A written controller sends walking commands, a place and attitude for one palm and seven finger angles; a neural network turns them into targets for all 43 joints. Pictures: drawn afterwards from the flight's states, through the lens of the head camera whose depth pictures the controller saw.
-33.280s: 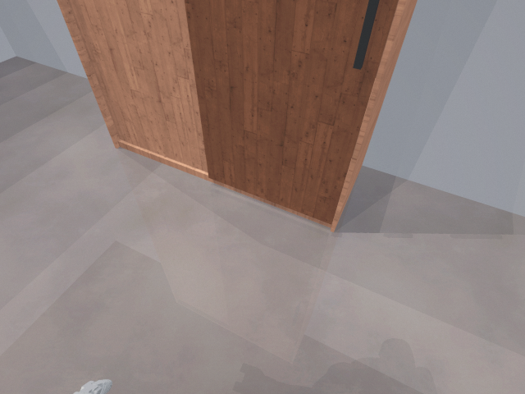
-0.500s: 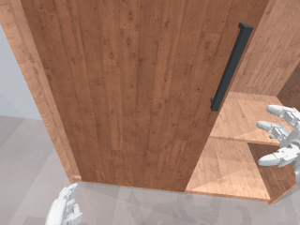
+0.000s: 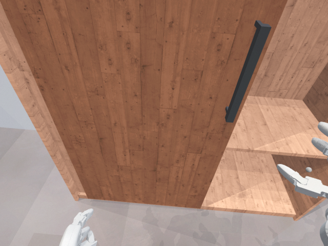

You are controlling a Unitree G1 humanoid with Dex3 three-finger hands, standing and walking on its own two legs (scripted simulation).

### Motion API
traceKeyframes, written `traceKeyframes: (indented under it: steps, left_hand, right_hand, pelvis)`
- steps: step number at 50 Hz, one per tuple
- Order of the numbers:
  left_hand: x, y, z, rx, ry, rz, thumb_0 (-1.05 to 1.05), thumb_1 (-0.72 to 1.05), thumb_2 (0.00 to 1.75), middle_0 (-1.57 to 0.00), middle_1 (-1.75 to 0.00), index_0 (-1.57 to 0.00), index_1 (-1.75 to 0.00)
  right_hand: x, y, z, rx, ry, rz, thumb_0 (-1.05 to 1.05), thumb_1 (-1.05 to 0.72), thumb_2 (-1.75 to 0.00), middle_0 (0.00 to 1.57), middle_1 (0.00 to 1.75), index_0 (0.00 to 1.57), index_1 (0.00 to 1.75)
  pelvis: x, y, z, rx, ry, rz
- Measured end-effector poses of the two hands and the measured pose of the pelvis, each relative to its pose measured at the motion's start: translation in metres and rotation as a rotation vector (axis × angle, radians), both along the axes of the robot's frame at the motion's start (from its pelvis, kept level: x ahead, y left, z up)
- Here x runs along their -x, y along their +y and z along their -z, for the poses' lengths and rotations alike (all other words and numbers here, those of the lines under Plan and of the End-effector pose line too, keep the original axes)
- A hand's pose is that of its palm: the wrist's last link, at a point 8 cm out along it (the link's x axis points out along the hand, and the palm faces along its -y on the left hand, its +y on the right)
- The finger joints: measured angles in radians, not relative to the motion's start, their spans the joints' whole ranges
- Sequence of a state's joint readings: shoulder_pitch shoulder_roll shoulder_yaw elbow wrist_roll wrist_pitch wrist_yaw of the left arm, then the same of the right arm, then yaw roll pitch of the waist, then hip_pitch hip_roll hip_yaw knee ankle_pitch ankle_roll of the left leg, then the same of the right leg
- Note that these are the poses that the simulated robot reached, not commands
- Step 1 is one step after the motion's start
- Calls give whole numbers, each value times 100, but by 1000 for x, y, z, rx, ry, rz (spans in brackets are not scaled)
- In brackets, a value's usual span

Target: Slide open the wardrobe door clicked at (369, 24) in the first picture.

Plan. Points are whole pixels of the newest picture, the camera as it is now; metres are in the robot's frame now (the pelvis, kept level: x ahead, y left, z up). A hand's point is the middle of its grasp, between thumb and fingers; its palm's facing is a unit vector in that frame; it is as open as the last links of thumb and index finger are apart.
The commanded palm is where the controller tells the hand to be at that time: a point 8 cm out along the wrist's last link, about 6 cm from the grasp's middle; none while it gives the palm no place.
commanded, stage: draw the hand back to the body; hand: right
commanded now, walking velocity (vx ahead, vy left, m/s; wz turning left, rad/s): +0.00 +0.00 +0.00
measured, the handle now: (241, 77) +0.50 -0.22 +0.20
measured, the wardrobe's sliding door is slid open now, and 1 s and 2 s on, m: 0.60 0.60 0.60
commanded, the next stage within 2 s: step back with the hand held close in 0.66 s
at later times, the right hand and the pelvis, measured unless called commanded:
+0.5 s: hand (321, 186) +0.19 -0.29 +0.16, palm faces +0.52 +0.79 -0.34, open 7.6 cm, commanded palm +0.14 -0.31 +0.17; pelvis +0.00 -0.01 +0.00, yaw +0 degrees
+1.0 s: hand (313, 191) +0.18 -0.26 +0.16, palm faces +0.44 +0.79 -0.42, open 7.4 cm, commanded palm +0.12 -0.30 +0.17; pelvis -0.02 +0.00 +0.00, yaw +0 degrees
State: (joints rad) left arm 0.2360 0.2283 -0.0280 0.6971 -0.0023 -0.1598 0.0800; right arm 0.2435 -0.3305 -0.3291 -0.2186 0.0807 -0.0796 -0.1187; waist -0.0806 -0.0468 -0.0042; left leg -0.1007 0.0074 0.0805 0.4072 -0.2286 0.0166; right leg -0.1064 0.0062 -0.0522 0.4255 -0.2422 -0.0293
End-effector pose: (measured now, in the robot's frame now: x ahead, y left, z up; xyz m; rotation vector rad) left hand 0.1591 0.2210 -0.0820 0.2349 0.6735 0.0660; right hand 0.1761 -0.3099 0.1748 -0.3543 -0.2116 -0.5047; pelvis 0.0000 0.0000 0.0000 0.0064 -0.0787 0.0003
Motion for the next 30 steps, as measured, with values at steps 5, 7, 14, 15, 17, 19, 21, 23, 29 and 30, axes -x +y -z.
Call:
traceKeyframes:
  steps: [5,7,14,15,17,19,21,23,29,30]
  left_hand:
    - [-14,-7,-5,17,-26,-2,2,90,90,-20,-30,-20,-30]
    - [-18,-9,-7,22,-33,-4,2,90,90,-20,-30,-20,-30]
    - [-28,-14,-13,15,-45,13,2,90,90,-20,-30,-20,-30]
    - [-29,-14,-14,13,-45,16,2,90,90,-20,-30,-20,-30]
    - [-30,-15,-14,9,-45,23,2,90,90,-20,-30,-20,-30]
    - [-31,-17,-14,6,-44,29,2,90,90,-20,-30,-20,-30]
    - [-31,-18,-13,6,-42,34,2,90,90,-20,-30,-20,-30]
    - [-30,-19,-13,8,-40,38,2,90,90,-20,-30,-20,-30]
    - [-22,-19,-10,22,-35,33,2,90,90,-20,-30,-20,-30]
    - [-20,-18,-10,23,-34,30,2,90,90,-20,-30,-20,-30]
  right_hand:
    - [0,-2,-6,36,3,-16,0,-26,-59,23,68,23,67]
    - [1,-3,-2,37,28,-25,0,-33,-63,23,64,23,63]
    - [17,-3,12,22,109,-21,1,-58,-75,22,49,22,48]
    - [20,-3,12,23,111,-17,1,-62,-77,22,47,22,46]
    - [26,-4,11,26,109,-7,1,-69,-80,22,43,22,42]
    - [30,-5,10,29,101,8,1,-74,-83,22,39,22,39]
    - [32,-7,7,33,88,23,2,-79,-85,22,37,21,36]
    - [33,-8,5,33,75,35,2,-82,-87,21,35,21,34]
    - [32,-4,4,26,68,28,2,-87,-89,21,32,21,31]
    - [32,-2,5,24,71,22,2,-87,-89,21,31,21,31]
  pelvis:
    - [-6,-6,0,0,-1,-6]
    - [-8,-7,-1,0,2,-9]
    - [-11,-10,-1,-4,6,-7]
    - [-12,-10,-1,-5,5,-6]
    - [-11,-10,-1,-6,3,-2]
    - [-10,-10,-1,-7,-1,1]
    - [-9,-10,-1,-7,-4,5]
    - [-7,-9,-1,-6,-7,7]
    - [-2,-6,-1,-2,-13,6]
    - [-1,-6,-1,-2,-14,5]
